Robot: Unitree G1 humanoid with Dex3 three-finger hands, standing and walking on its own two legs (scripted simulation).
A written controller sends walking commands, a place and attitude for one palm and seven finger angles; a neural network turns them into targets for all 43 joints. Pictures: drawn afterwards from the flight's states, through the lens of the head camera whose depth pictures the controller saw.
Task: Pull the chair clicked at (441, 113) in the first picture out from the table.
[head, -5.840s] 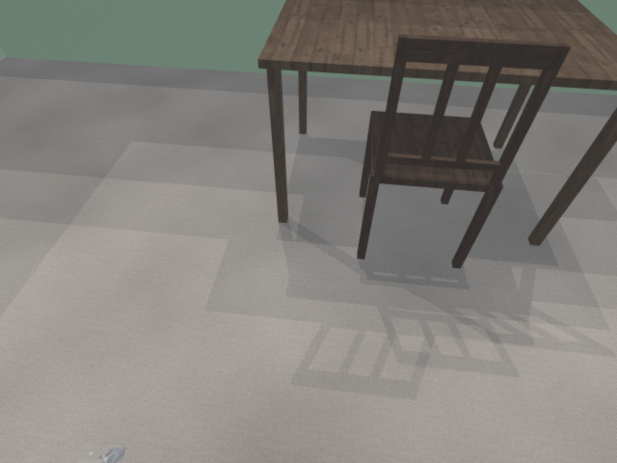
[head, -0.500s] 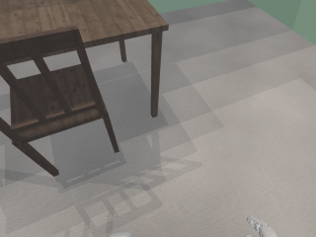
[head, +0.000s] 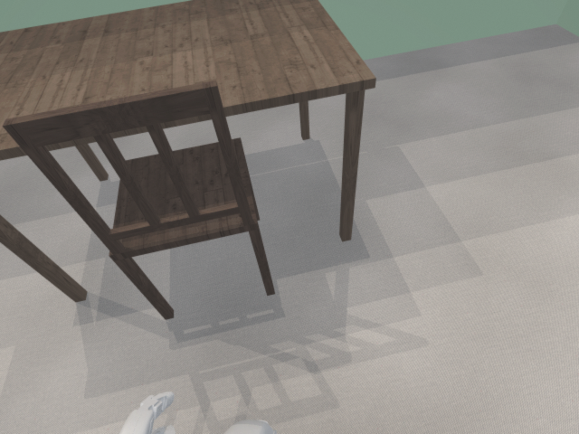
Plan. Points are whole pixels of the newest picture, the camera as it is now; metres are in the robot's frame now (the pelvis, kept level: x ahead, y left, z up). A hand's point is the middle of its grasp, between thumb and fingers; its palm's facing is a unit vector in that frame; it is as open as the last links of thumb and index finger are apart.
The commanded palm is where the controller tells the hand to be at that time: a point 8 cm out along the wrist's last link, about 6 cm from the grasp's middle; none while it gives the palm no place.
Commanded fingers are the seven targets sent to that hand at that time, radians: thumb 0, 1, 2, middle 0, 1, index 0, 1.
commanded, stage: turn to face it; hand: left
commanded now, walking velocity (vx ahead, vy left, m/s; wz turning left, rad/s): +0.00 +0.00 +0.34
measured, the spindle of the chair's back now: (131, 183) +0.65 +0.41 -0.08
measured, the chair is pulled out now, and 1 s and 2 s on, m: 0.00 0.00 0.00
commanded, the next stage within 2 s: take the last steps up to it in 0.20 s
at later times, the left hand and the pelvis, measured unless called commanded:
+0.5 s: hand out of the picture -0.04 +0.25 -0.17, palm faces +0.22 -0.95 -0.22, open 7.4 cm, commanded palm none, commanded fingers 0.00 0.90 0.90 -0.20 -0.30 -0.20 -0.30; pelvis -0.01 +0.04 +0.01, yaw +9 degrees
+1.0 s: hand out of the picture +0.07 +0.19 -0.15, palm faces +0.27 -0.95 -0.18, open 7.3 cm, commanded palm none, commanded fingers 0.00 0.90 0.90 -0.20 -0.30 -0.20 -0.30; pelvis +0.11 +0.04 +0.01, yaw +12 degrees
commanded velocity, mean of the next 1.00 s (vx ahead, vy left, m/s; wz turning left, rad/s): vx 0.20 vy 0.02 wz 0.12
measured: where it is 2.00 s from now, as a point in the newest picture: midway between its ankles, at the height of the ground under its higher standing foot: outside the picture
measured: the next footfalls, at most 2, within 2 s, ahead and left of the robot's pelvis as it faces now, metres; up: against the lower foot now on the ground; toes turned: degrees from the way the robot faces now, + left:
left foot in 0.34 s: +0.01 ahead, +0.14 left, +0.00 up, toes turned +12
right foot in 0.78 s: +0.15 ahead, -0.06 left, +0.00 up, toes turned +4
